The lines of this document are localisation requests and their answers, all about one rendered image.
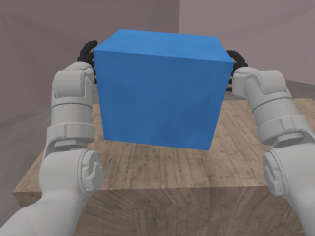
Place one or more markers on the robot right forearm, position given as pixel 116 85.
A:
pixel 279 121

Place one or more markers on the robot left hand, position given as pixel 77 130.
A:
pixel 87 56

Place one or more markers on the robot left forearm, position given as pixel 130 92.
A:
pixel 71 114

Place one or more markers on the robot right hand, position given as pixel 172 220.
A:
pixel 240 63

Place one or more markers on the carton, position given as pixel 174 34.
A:
pixel 161 89

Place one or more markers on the left robot upper arm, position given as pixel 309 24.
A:
pixel 67 180

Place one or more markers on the pedestal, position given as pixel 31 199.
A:
pixel 151 190

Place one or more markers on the right robot upper arm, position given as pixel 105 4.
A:
pixel 289 172

